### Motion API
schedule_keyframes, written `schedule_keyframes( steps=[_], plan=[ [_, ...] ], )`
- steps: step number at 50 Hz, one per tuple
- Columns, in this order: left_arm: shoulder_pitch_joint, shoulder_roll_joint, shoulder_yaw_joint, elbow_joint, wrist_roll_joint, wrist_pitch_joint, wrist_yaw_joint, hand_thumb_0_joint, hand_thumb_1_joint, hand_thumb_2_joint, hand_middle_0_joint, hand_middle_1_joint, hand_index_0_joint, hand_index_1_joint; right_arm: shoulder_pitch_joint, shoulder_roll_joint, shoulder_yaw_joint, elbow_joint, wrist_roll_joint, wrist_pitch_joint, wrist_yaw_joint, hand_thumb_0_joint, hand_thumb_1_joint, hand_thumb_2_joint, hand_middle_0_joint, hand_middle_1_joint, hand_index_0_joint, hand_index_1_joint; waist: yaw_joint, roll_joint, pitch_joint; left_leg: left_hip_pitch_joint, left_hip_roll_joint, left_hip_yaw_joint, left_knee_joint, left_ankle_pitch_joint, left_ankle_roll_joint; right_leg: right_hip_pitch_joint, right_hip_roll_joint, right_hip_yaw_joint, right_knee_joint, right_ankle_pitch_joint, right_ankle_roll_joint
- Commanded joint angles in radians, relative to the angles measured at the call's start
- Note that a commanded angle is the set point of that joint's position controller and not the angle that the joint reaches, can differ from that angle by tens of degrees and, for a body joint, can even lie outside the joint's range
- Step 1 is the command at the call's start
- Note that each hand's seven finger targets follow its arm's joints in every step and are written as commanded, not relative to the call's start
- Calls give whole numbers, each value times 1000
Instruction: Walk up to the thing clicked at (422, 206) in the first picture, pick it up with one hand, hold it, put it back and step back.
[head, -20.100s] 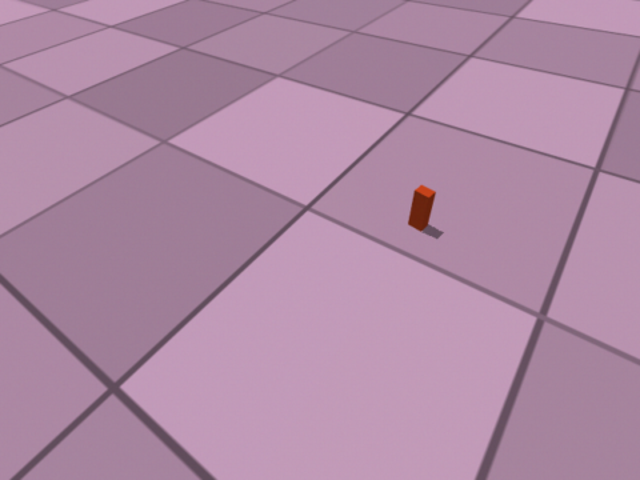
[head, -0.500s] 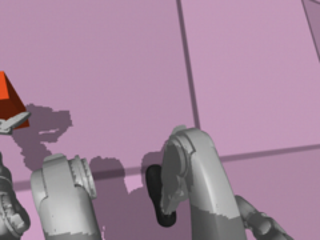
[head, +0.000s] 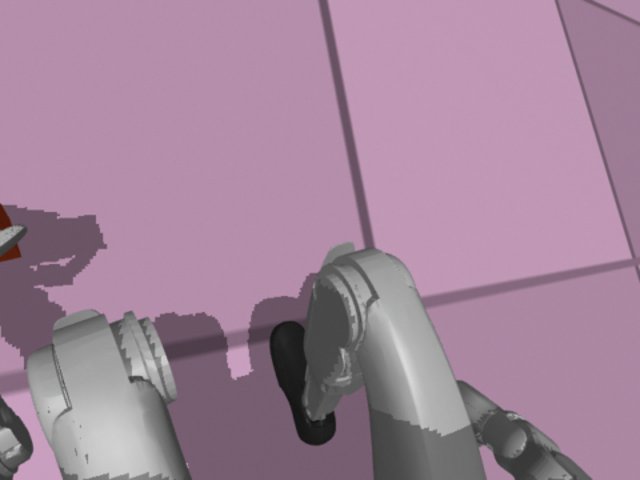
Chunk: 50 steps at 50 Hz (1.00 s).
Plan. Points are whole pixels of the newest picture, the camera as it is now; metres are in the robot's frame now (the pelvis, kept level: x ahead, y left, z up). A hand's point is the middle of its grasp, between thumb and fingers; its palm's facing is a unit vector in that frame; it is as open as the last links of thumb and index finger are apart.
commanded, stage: lower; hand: left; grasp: from the side
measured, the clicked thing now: out of the picture +0.44 +0.29 -0.17
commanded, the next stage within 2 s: loosen in 0.44 s
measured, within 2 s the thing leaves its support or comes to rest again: rests again in 0.78 s
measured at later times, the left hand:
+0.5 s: hand out of the picture +0.45 +0.28 -0.17, palm faces +0.37 -0.93 -0.03, open 10.0 cm
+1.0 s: hand out of the picture +0.45 +0.28 -0.17, palm faces +0.38 -0.92 -0.01, open 12.8 cm
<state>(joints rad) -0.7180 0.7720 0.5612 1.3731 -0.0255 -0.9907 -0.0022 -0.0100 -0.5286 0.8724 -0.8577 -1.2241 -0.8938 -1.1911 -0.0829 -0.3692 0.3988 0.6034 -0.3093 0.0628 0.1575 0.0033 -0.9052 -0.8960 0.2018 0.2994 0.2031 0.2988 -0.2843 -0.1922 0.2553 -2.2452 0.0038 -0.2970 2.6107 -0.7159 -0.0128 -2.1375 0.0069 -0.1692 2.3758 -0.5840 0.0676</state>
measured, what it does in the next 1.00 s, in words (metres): stands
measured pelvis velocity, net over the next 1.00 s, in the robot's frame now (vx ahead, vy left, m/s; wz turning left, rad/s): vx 0.00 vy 0.01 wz -0.03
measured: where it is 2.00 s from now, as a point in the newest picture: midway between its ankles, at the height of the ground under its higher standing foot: (235, 448)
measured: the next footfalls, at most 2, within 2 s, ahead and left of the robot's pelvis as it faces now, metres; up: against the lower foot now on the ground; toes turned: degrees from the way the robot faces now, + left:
none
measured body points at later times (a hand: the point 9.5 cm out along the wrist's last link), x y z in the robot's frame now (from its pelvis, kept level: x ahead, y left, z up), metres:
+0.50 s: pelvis +0.00 +0.00 +0.00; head +0.25 +0.17 +0.33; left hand +0.43 +0.33 -0.16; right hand +0.14 -0.26 -0.05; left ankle +0.08 +0.12 -0.26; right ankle +0.14 -0.13 -0.26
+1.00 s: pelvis +0.00 +0.01 +0.00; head +0.25 +0.17 +0.33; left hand +0.42 +0.33 -0.16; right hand +0.14 -0.25 -0.05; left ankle +0.08 +0.12 -0.26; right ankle +0.14 -0.13 -0.26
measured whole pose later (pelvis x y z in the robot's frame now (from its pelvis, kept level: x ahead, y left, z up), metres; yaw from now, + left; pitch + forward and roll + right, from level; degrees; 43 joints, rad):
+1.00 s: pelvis +0.00 +0.01 +0.00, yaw -2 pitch +16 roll -17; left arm -0.71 0.81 0.53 1.41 -0.05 -1.06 0.02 -0.01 -0.32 0.36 -0.58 -0.53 -0.59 -0.52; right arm -0.14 -0.37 0.46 0.58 -0.34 0.05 0.16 0.00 -0.92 -0.89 0.20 0.30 0.20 0.30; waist -0.28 -0.23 0.28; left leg -2.23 0.01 -0.34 2.63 -0.73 -0.01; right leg -2.10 0.02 -0.20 2.36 -0.58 0.08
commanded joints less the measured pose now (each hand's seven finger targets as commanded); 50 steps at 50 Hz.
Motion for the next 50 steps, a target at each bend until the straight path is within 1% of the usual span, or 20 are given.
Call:
schedule_keyframes(
  steps=[1, 10, 12, 13, 14, 17, 18, 21, 23, 27, 28, 30, 33, 37, 39, 42, 45, 46, 47, 50],
  plan=[
    [-218, 179, -4, -141, -18, -81, 7, 0, 167, 1258, -1257, -1421, -1282, -1412, 76, -334, -98, -13, -4, 4, -22, 0, -901, -902, 199, 300, 199, 300, -70, 473, -629, 389, 46, 75, -323, 154, -3, 342, 45, -117, -148, 158, -72],
    [-221, 224, 1, -119, -9, -97, 16, 0, 191, 1257, -1253, -1411, -1276, -1402, 59, -340, -81, -17, -15, 3, -24, 0, -898, -901, 199, 300, 199, 300, -74, 480, -623, 383, 48, 71, -321, 139, -4, 354, 51, -125, -150, 147, -73],
    [-212, 203, -12, -104, -6, -94, 16, 0, 207, 1267, -1261, -1421, -1285, -1412, 58, -341, -79, -19, -16, 3, -23, 0, -895, -900, 199, 300, 199, 300, -78, 476, -605, 385, 51, 64, -325, 139, -6, 348, 51, -132, -149, 148, -72],
    [-217, 223, -3, -119, -7, -98, 18, 0, 189, 1267, -1264, -1424, -1288, -1415, 49, -341, -79, -19, -16, 1, -25, 0, -896, -900, 199, 300, 199, 300, -71, 478, -611, 391, 51, 66, -321, 133, -6, 340, 53, -131, -151, 144, -73],
    [-233, 207, -22, -115, -5, -101, 16, 0, 197, 1267, -1258, -1421, -1283, -1411, 45, -341, -76, -21, -19, 1, -24, 0, -895, -900, 199, 300, 199, 300, -87, 486, -605, 396, 52, 63, -321, 133, -7, 337, 52, -134, -149, 147, -72],
    [-223, 224, -17, -118, -1, -105, 20, 0, 207, 1260, -1258, -1416, -1282, -1405, 47, -345, -73, -18, -22, 2, -25, 0, -896, -900, 199, 300, 199, 300, -78, 500, -610, 404, 52, 59, -324, 144, -10, 347, 54, -139, -146, 156, -73],
    [-221, 202, -31, -98, -4, -106, 21, 0, 224, 1259, -1259, -1416, -1286, -1404, 43, -345, -70, -18, -22, 1, -24, 0, -894, -899, 200, 300, 199, 300, -91, 488, -592, 396, 51, 53, -323, 140, -8, 340, 53, -145, -144, 155, -70],
    [-208, 213, -16, -103, -3, -109, 30, 0, 225, 1276, -1274, -1424, -1297, -1416, 37, -347, -70, -24, -24, 2, -22, 0, -892, -899, 199, 300, 199, 300, -81, 482, -590, 405, 54, 48, -328, 135, -11, 336, 53, -145, -148, 149, -71],
    [-215, 191, -33, -115, -6, -117, 31, 0, 245, 1268, -1268, -1417, -1291, -1407, 34, -353, -69, -24, -26, 0, -21, 0, -891, -899, 199, 300, 199, 300, -93, 509, -586, 428, 55, 40, -335, 150, -16, 335, 50, -150, -139, 164, -71],
    [-178, 207, -25, -110, 2, -121, 40, 0, 251, 1270, -1267, -1413, -1289, -1404, 29, -348, -63, -23, -30, 0, -21, 0, -891, -899, 199, 300, 199, 300, -77, 505, -598, 435, 55, 43, -327, 186, -17, 354, 54, -149, -138, 189, -71],
    [-186, 201, -36, -111, 3, -122, 40, 0, 208, 1190, -1319, -1353, -1342, -1341, 23, -345, -61, -24, -32, 1, -20, 0, -906, -896, 200, 300, 200, 300, -81, 507, -599, 436, 56, 45, -325, 185, -17, 351, 56, -150, -139, 186, -72],
    [-204, 210, -23, -128, -2, -126, 48, 0, 72, 1030, -1173, -1193, -1204, -1181, 27, -351, -63, -22, -30, 2, -19, 0, -911, -891, 201, 300, 200, 300, -84, 515, -593, 438, 57, 39, -334, 167, -18, 346, 54, -150, -139, 176, -72],
    [-220, 195, -25, -130, -21, -135, 49, 0, 26, 790, -1026, -972, -1056, -943, 22, -350, -58, -25, -30, -1, -17, 0, -913, -891, 201, 300, 200, 300, -97, 505, -592, 421, 55, 36, -326, 154, -15, 347, 56, -155, -140, 172, -69],
    [-203, 197, -32, -111, -24, -139, 37, 0, -106, 548, -909, -817, -935, -790, 23, -344, -55, -25, -31, -2, -20, 0, -916, -892, 201, 300, 200, 300, -89, 491, -595, 407, 53, 47, -318, 155, -11, 367, 60, -150, -153, 171, -69],
    [-211, 187, -46, -103, -20, -138, 33, 0, -233, 459, -749, -657, -775, -630, 16, -346, -55, -23, -30, -1, -20, 0, -917, -897, 201, 300, 200, 300, -93, 493, -563, 397, 54, 43, -329, 126, -13, 339, 58, -153, -151, 147, -70],
    [-197, 213, -25, -98, -23, -137, 32, 0, -304, 284, -523, -429, -535, -416, 15, -349, -53, -29, -30, 0, -20, 0, -917, -898, 201, 300, 201, 300, -83, 483, -575, 396, 53, 44, -326, 119, -11, 345, 60, -156, -156, 140, -69],
    [-185, 194, -34, -101, -33, -136, 29, 0, -342, 232, -437, -343, -442, -335, 15, -344, -49, -27, -30, -1, -20, 0, -918, -899, 202, 301, 201, 301, -79, 470, -587, 398, 52, 46, -319, 148, -10, 365, 62, -153, -156, 164, -68],
    [-203, 183, -44, -102, -34, -135, 28, 0, -341, 222, -424, -332, -430, -322, 21, -346, -50, -29, -30, -2, -21, 0, -919, -899, 202, 300, 201, 300, -93, 474, -589, 403, 53, 43, -318, 158, -9, 366, 62, -155, -155, 172, -67],
    [-195, 197, -30, -107, -36, -136, 29, 0, -347, 213, -423, -320, -426, -313, 14, -348, -49, -30, -28, -2, -21, 0, -922, -900, 202, 301, 201, 301, -83, 482, -577, 405, 55, 38, -327, 153, -12, 351, 61, -157, -149, 166, -70],
    [-200, 197, -37, -104, -32, -133, 27, 0, -374, 163, -324, -234, -328, -226, 14, -349, -52, -30, -28, -1, -23, 0, -921, -901, 202, 300, 201, 300, -87, 481, -577, 408, 55, 41, -324, 149, -11, 349, 62, -156, -154, 164, -70]
  ],
)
